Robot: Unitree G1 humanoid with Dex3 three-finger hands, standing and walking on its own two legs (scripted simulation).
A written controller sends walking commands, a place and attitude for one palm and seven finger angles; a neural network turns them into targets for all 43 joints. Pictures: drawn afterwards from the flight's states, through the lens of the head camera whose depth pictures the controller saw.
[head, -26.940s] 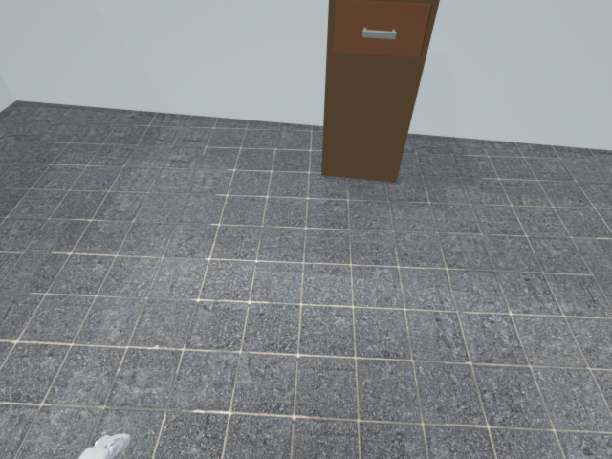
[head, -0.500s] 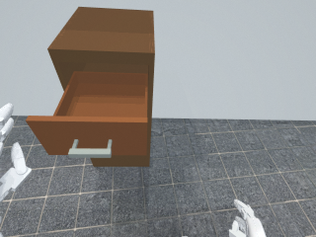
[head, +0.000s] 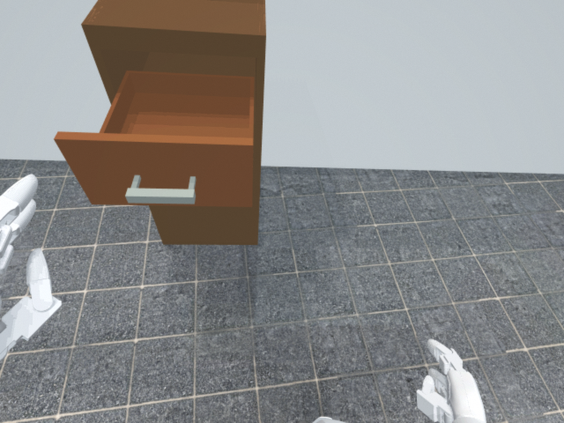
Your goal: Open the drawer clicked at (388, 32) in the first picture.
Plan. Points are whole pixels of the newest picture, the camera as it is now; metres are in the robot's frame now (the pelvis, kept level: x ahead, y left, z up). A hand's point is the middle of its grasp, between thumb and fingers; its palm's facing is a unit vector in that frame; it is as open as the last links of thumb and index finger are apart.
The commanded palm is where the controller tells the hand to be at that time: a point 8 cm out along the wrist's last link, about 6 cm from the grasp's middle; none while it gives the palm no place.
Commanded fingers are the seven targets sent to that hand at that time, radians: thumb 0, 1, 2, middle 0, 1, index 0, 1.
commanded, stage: stop stepping back and stand still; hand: left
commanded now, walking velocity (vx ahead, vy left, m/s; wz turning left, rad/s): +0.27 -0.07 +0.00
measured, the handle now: (163, 188) +0.51 +0.24 -0.04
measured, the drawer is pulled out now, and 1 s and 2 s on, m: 0.30 0.30 0.30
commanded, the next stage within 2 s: let the arm hang, fingers relaxed in 0.64 s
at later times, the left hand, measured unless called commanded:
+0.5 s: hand out of the picture +0.10 +0.24 +0.16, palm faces +0.35 -0.85 -0.39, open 7.4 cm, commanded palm +0.04 +0.29 +0.18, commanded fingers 0.00 0.90 0.90 -0.20 -0.30 -0.20 -0.30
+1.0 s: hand out of the picture -0.01 +0.17 -0.16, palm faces +0.00 -0.99 -0.16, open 7.4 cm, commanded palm none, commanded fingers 0.00 0.90 0.90 -0.20 -0.30 -0.20 -0.30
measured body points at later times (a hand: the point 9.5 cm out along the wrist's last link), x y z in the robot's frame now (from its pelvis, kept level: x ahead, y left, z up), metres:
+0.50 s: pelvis -0.09 +0.00 +0.01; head -0.10 +0.03 +0.45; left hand +0.08 +0.28 +0.18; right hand +0.04 -0.25 -0.06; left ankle -0.11 +0.10 -0.73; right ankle -0.05 -0.10 -0.70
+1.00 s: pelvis -0.08 +0.00 -0.01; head -0.08 +0.01 +0.44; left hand -0.01 +0.22 -0.14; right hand -0.01 -0.25 -0.13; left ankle -0.09 +0.10 -0.73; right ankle -0.06 -0.12 -0.73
